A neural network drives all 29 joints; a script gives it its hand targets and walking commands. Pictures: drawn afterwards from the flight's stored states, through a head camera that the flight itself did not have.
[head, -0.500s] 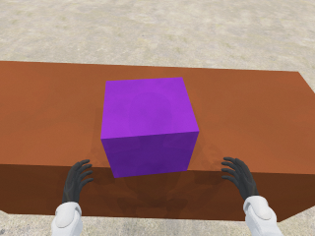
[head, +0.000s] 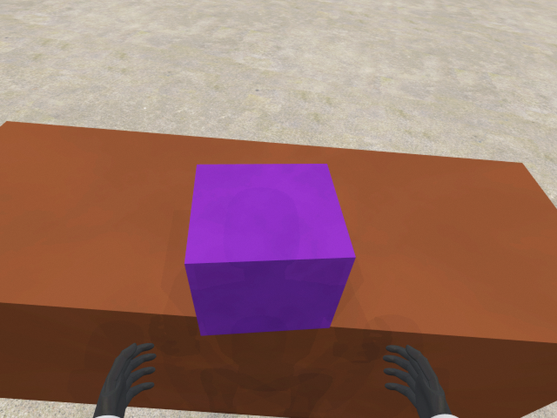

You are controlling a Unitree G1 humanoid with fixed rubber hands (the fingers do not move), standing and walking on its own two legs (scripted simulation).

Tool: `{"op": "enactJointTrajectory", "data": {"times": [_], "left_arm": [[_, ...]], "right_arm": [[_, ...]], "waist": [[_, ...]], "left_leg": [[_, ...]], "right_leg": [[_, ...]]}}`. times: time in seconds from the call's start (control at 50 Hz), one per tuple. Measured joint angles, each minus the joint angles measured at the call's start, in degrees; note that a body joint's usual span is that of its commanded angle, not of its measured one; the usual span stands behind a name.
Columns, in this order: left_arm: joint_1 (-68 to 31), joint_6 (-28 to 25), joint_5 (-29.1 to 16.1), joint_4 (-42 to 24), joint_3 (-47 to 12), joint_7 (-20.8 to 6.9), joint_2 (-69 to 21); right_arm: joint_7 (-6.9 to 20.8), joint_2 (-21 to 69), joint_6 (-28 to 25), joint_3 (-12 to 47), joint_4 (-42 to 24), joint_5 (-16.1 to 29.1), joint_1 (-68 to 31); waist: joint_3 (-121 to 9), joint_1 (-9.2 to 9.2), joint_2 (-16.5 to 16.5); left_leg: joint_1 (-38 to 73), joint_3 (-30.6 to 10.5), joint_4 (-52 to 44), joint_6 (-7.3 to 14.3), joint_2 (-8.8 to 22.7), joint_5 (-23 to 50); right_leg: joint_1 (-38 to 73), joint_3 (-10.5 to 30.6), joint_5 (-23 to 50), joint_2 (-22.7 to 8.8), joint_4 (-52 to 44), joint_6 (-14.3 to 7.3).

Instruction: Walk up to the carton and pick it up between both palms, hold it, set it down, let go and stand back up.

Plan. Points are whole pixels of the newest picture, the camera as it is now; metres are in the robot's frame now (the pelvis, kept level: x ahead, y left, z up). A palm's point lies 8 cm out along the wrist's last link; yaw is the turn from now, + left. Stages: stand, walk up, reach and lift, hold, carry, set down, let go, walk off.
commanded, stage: set down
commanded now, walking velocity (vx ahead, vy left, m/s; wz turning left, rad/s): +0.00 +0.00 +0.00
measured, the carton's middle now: (264, 248) +0.43 +0.04 -0.02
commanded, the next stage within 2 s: let go in 1.64 s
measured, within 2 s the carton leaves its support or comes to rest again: neither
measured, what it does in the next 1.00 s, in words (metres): stands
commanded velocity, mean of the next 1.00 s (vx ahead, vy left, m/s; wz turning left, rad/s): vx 0.00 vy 0.00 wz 0.00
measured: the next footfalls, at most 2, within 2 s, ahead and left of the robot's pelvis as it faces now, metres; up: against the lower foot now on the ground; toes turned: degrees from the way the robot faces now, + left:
none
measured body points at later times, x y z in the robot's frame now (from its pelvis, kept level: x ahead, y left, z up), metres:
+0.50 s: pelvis +0.00 +0.01 +0.00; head -0.01 +0.03 +0.45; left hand +0.15 +0.23 -0.08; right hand +0.16 -0.20 -0.08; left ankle -0.04 +0.13 -0.74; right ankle -0.02 -0.11 -0.74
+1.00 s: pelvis -0.03 +0.01 +0.00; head -0.01 +0.02 +0.45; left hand +0.13 +0.23 -0.11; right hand +0.14 -0.20 -0.11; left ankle -0.04 +0.13 -0.74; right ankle -0.02 -0.11 -0.74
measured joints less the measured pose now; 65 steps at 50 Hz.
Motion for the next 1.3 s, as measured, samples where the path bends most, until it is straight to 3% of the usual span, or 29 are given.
{"op": "enactJointTrajectory", "data": {"times": [0.44,0.7,0.86,1.3], "left_arm": [[11.1,22.4,8.7,-18.2,-0.1,-0.7,-1.8],[5.6,29.7,9.2,-15.3,0.1,-0.5,-2.5],[1.7,35.1,10.8,-11.4,-0.2,-0.4,-3.5],[-2.8,44.9,10.2,-11.8,-1.4,0.4,-1.2]], "right_arm": [[-2.0,2.8,10.2,-3.6,-8.4,-5.1,9.7],[-1.8,3.5,17.1,-6.4,-10.0,-9.8,8.3],[-2.5,3.6,20.9,-6.3,-5.2,-10.8,4.0],[-2.4,4.3,28.7,-9.3,-4.5,-13.9,-0.4]], "waist": [[1.1,0.97,-0.5],[3.3,0.20,0.6],[5.0,0.52,1.5],[8.7,0.27,0.2]], "left_leg": [[5.5,-0.5,-3.4,0.4,-0.6,1.0],[3.1,-0.2,-1.6,0.8,-0.9,1.3],[2.3,0.2,-0.5,0.9,-0.9,1.4],[1.2,0.4,0.7,1.0,-1.0,2.7]], "right_leg": [[6.3,-0.5,1.3,-0.5,-4.5,0.4],[3.5,-0.1,1.4,-0.8,-2.0,0.6],[2.5,0.3,1.7,-0.8,-1.0,0.7],[0.8,0.6,2.4,-1.0,1.5,0.4]]}}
